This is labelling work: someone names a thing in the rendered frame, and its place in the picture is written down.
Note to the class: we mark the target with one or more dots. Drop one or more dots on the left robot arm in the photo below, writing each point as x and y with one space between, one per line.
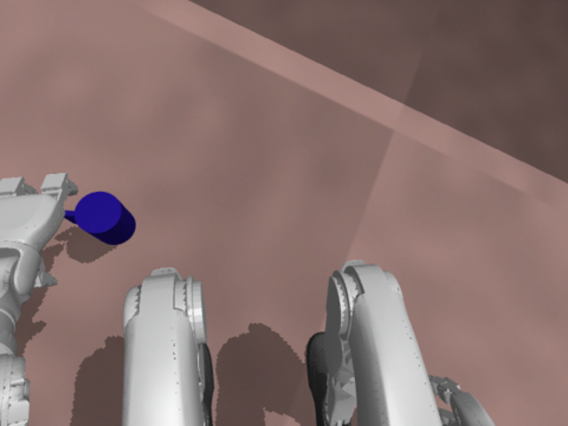
19 265

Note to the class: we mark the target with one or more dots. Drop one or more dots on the right robot hand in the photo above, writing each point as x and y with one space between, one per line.
467 411

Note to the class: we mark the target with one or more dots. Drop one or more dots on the mug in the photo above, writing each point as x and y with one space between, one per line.
104 217

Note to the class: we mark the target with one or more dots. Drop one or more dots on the left robot hand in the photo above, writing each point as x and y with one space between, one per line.
31 218

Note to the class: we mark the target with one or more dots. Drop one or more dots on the right robot foot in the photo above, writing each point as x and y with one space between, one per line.
317 376

